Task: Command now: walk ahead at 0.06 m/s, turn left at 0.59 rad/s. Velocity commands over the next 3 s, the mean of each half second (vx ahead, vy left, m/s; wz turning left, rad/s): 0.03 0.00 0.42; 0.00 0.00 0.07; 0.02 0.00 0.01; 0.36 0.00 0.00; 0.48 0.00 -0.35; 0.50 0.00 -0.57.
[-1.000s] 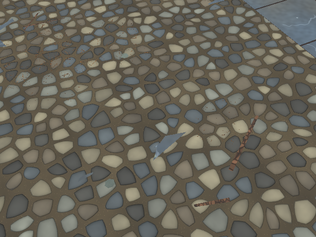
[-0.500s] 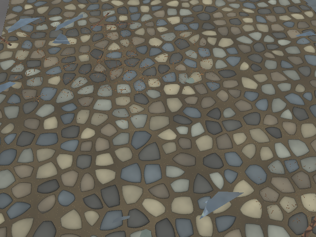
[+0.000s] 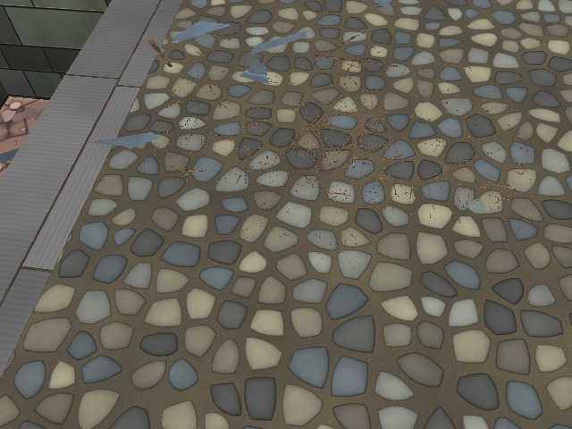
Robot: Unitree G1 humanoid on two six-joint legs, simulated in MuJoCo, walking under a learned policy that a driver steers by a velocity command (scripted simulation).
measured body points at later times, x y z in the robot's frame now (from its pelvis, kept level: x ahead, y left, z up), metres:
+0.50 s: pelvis +0.01 +0.04 +0.01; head +0.03 +0.07 +0.45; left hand +0.09 +0.34 -0.12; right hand +0.22 -0.18 -0.08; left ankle +0.01 +0.13 -0.74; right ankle +0.05 -0.11 -0.70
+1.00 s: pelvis +0.02 +0.02 +0.00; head +0.03 +0.02 +0.45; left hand +0.07 +0.29 -0.13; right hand +0.18 -0.22 -0.12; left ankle +0.01 +0.13 -0.74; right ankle +0.04 -0.10 -0.74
